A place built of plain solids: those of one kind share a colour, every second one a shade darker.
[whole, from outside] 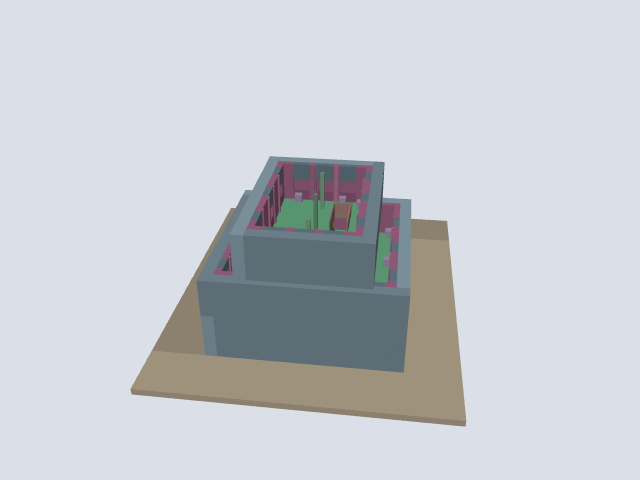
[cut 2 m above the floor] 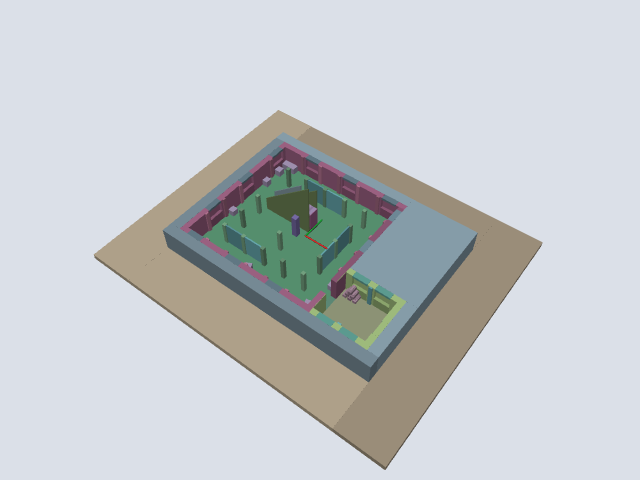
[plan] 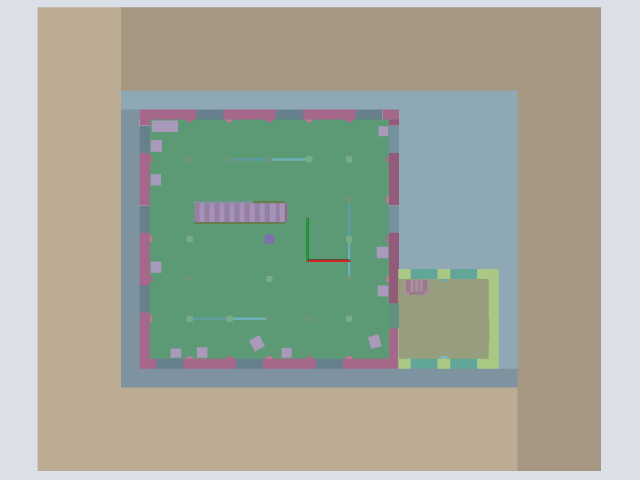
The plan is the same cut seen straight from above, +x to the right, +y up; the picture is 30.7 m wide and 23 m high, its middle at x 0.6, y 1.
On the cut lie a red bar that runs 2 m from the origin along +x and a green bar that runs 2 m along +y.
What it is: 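The timber main towers of Japanese castles, from general knowledge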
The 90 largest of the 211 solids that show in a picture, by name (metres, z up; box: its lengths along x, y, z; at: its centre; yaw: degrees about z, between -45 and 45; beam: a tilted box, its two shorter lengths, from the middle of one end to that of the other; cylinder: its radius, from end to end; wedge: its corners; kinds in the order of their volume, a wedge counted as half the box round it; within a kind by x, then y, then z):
{
 "wall_fill_storey_1": {"box": [0.9, 12.42, 4.01], "at": [-8.48, 1.04, 1.51]},
 "wall_fill_storey_2": {"box": [0.9, 14.22, 2.93], "at": [-8.48, 1.04, 4.97]},
 "wall_fill_storey_3": {"box": [0.9, 7.64, 3.44], "at": [-8.0, 1.04, 8.16]},
 "wall_fill_storey_4": {"box": [13.32, 0.9, 4.01], "at": [-2.27, 7.7, 1.51]},
 "wall_fill_storey_5": {"box": [12.42, 0.9, 2.93], "at": [-1.82, -5.62, 4.97]},
 "wall_fill_storey_6": {"box": [13.26, 0.9, 3.44], "at": [-1.82, -3.23, 8.16]},
 "wall_fill_storey_7": {"box": [13.26, 0.9, 3.44], "at": [-1.82, 5.31, 8.16]},
 "wall_fill_storey_8": {"box": [12.42, 0.9, 2.93], "at": [-1.82, 7.7, 4.97]},
 "wall_fill_storey_9": {"box": [19.0, 0.9, 4.01], "at": [0.56, -5.62, 1.51]},
 "wall_fill_storey_10": {"box": [0.9, 7.64, 3.44], "at": [4.36, 1.04, 8.16]},
 "wall_fill_storey_11": {"box": [0.9, 14.22, 2.93], "at": [4.84, 1.04, 4.97]},
 "wall_fill_storey_12": {"box": [5.68, 8.54, 4.01], "at": [7.22, 3.88, 1.51]},
 "wall_fill_storey_13": {"box": [0.9, 4.78, 4.01], "at": [9.61, -2.78, 1.51]},
 "ground_garden_1": {"box": [4.0, 22.22, 0.5], "at": [-10.93, 1.04, -0.27]},
 "ground_garden_2": {"box": [19.0, 4.0, 0.5], "at": [0.56, -8.07, -0.27]},
 "ground_garden_3": {"box": [19.0, 4.0, 0.5], "at": [0.56, 10.15, -0.27]},
 "ground_garden_4": {"box": [4.0, 22.22, 0.5], "at": [12.06, 1.04, -0.27]},
 "wall_storey_1": {"box": [0.48, 2.7, 3.66], "at": [-7.79, -3.82, 1.68]},
 "wall_storey_2": {"box": [0.48, 2.52, 3.66], "at": [-7.79, 0.09, 1.68]},
 "wall_storey_3": {"box": [0.48, 2.52, 3.66], "at": [-7.79, 3.91, 1.68]},
 "wall_storey_4": {"box": [0.48, 2.7, 2.93], "at": [-7.79, 5.9, 4.97]},
 "wall_storey_5": {"box": [0.48, 0.79, 3.66], "at": [-7.79, 6.86, 1.68]},
 "wall_storey_6": {"box": [0.79, 0.48, 3.66], "at": [-7.64, -4.93, 1.68]},
 "wall_storey_7": {"box": [0.79, 0.48, 2.93], "at": [-7.64, -4.93, 4.97]},
 "wall_storey_8": {"box": [0.79, 0.48, 2.93], "at": [-7.64, 7.01, 4.97]},
 "wall_storey_9": {"box": [0.48, 1.26, 3.44], "at": [-7.31, -2.15, 8.16]},
 "wall_storey_10": {"box": [0.48, 1.26, 3.44], "at": [-7.31, 4.23, 8.16]},
 "wall_storey_11": {"box": [1.26, 0.48, 3.44], "at": [-6.92, -2.54, 8.16]},
 "wall_storey_12": {"box": [1.26, 0.48, 3.44], "at": [-6.92, 4.62, 8.16]},
 "wall_storey_13": {"box": [2.7, 0.48, 3.66], "at": [-6.69, 7.01, 1.68]},
 "wall_storey_14": {"box": [2.52, 0.48, 3.66], "at": [-4.69, -4.93, 1.68]},
 "wall_storey_15": {"box": [2.52, 0.48, 2.93], "at": [-4.69, -4.93, 4.97]},
 "wall_storey_16": {"box": [2.52, 0.48, 2.93], "at": [-4.69, 7.01, 4.97]},
 "wall_storey_17": {"box": [2.52, 0.48, 3.44], "at": [-3.73, -2.54, 8.16]},
 "wall_storey_18": {"box": [2.52, 0.48, 3.44], "at": [-3.73, 4.62, 8.16]},
 "wall_storey_19": {"box": [2.52, 0.48, 3.66], "at": [-2.78, 7.01, 1.68]},
 "wall_storey_20": {"box": [2.52, 0.48, 3.66], "at": [-0.87, -4.93, 1.68]},
 "wall_storey_21": {"box": [2.52, 0.48, 2.93], "at": [-0.87, -4.93, 4.97]},
 "wall_storey_22": {"box": [2.52, 0.48, 3.44], "at": [0.09, -2.54, 8.16]},
 "wall_storey_23": {"box": [2.52, 0.48, 3.44], "at": [0.09, 4.62, 8.16]},
 "wall_storey_24": {"box": [2.52, 0.48, 3.66], "at": [1.04, 7.01, 1.68]},
 "wall_storey_25": {"box": [2.7, 0.48, 3.66], "at": [3.04, -4.93, 1.68]},
 "wall_storey_26": {"box": [2.7, 0.48, 2.93], "at": [3.04, -4.93, 4.97]},
 "wall_storey_27": {"box": [1.26, 0.48, 3.44], "at": [3.28, 4.62, 8.16]},
 "wall_storey_28": {"box": [0.48, 1.26, 3.44], "at": [3.67, -2.15, 8.16]},
 "wall_storey_29": {"box": [0.48, 0.61, 3.44], "at": [3.67, 0.09, 8.16]},
 "wall_storey_30": {"box": [0.48, 0.61, 3.44], "at": [3.67, 2.0, 8.16]},
 "wall_storey_31": {"box": [0.48, 1.26, 3.44], "at": [3.67, 4.23, 8.16]},
 "wall_storey_32": {"box": [0.79, 0.48, 3.66], "at": [3.99, 7.01, 1.68]},
 "wall_storey_33": {"box": [0.48, 1.93, 3.66], "at": [4.15, -4.2, 1.68]},
 "wall_storey_34": {"box": [0.48, 2.7, 2.93], "at": [4.15, -3.82, 4.97]},
 "wall_storey_35": {"box": [0.48, 3.39, 3.66], "at": [4.15, -0.35, 1.68]},
 "wall_storey_36": {"box": [0.48, 2.52, 2.93], "at": [4.15, 0.09, 4.97]},
 "wall_storey_37": {"box": [0.48, 2.52, 3.66], "at": [4.15, 3.91, 1.68]},
 "wall_storey_38": {"box": [0.48, 0.79, 3.66], "at": [4.15, 6.86, 1.68]},
 "floor_storey_1": {"box": [11.46, 6.46, 0.33], "at": [-1.82, -1.46, 3.68]},
 "floor_storey_2": {"box": [11.46, 11.46, 0.55], "at": [-1.82, 1.04, -0.28]},
 "floor_storey_3": {"box": [10.5, 4.33, 0.33], "at": [-1.82, 2.22, 6.6]},
 "floor_storey_4": {"box": [5.25, 0.95, 0.33], "at": [0.8, -1.82, 6.6]},
 "wall_head_storey_1": {"box": [0.48, 1.3, 1.71], "at": [-7.79, -1.82, 2.66]},
 "wall_head_storey_2": {"box": [0.48, 1.3, 1.71], "at": [-7.79, 2.0, 2.66]},
 "wall_head_storey_3": {"box": [0.48, 1.3, 1.71], "at": [-7.79, 5.82, 2.66]},
 "wall_head_storey_4": {"box": [0.48, 1.3, 1.31], "at": [-7.31, -0.87, 9.22]},
 "wall_head_storey_5": {"box": [0.48, 1.3, 1.31], "at": [-7.31, 1.04, 9.22]},
 "wall_head_storey_6": {"box": [0.48, 1.3, 1.31], "at": [-7.31, 2.95, 9.22]},
 "wall_head_storey_7": {"box": [1.3, 0.48, 1.71], "at": [-6.6, -4.93, 2.66]},
 "wall_head_storey_8": {"box": [1.3, 0.48, 1.71], "at": [-4.69, 7.01, 2.66]},
 "wall_head_storey_9": {"box": [1.3, 0.48, 1.71], "at": [-2.78, -4.93, 2.66]},
 "wall_head_storey_10": {"box": [1.3, 0.48, 1.71], "at": [-0.87, 7.01, 2.66]},
 "wall_head_storey_11": {"box": [1.3, 0.48, 1.71], "at": [1.04, -4.93, 2.66]},
 "wall_head_storey_12": {"box": [1.3, 0.48, 1.71], "at": [2.95, 7.01, 2.66]},
 "wall_head_storey_13": {"box": [0.48, 1.3, 1.31], "at": [3.67, -0.87, 9.22]},
 "wall_head_storey_14": {"box": [0.48, 1.3, 1.31], "at": [3.67, 1.04, 9.22]},
 "wall_head_storey_15": {"box": [0.48, 1.3, 1.31], "at": [3.67, 2.95, 9.22]},
 "wall_head_storey_16": {"box": [0.48, 1.3, 1.71], "at": [4.15, 2.0, 2.66]},
 "wall_head_storey_17": {"box": [0.48, 1.3, 1.71], "at": [4.15, 5.82, 2.66]},
 "wall_annex_1": {"box": [0.61, 0.48, 2.84], "at": [6.54, -4.93, 1.27]},
 "wall_annex_2": {"box": [0.61, 0.48, 2.84], "at": [6.54, -0.63, 1.27]},
 "wall_annex_3": {"box": [1.02, 0.48, 2.84], "at": [8.65, -4.93, 1.27]},
 "wall_annex_4": {"box": [1.02, 0.48, 2.84], "at": [8.65, -0.63, 1.27]},
 "wall_annex_5": {"box": [0.48, 1.27, 2.84], "at": [8.92, -4.53, 1.27]},
 "wall_annex_6": {"box": [0.48, 2.31, 2.84], "at": [8.92, -1.54, 1.27]},
 "wall_annex_7": {"box": [0.44, 1.2, 2.1], "at": [8.94, -3.3, 1.05]},
 "floor_annex_1": {"box": [4.3, 3.82, 0.55], "at": [6.53, -2.78, -0.28]},
 "step_1": {"box": [0.3, 0.9, 3.08], "at": [-1.9, 2.31, 1.49]},
 "step_2": {"box": [0.3, 0.9, 3.28], "at": [-1.66, 2.31, 1.59]},
 "step_3": {"box": [0.3, 0.9, 3.49], "at": [-1.42, 2.31, 1.69]},
 "step_4": {"box": [0.3, 0.9, 3.69], "at": [-1.18, 2.31, 1.79]},
 "wall_1": {"wedge": [[-5.44, 1.76, -0.05], [-5.44, 1.76, 1.21], [-5.44, 1.86, -0.05], [-5.44, 1.86, 1.21], [-1.09, 1.76, -0.05], [-1.09, 1.76, 4.87], [-1.09, 1.86, -0.05], [-1.09, 1.86, 4.87]]},
 "wall_2": {"wedge": [[-5.44, 2.76, -0.05], [-5.44, 2.76, 0.26], [-5.44, 2.86, -0.05], [-5.44, 2.86, 0.26], [-1.09, 2.76, -0.05], [-1.09, 2.76, 3.92], [-1.09, 2.86, -0.05], [-1.09, 2.86, 3.92]]}
}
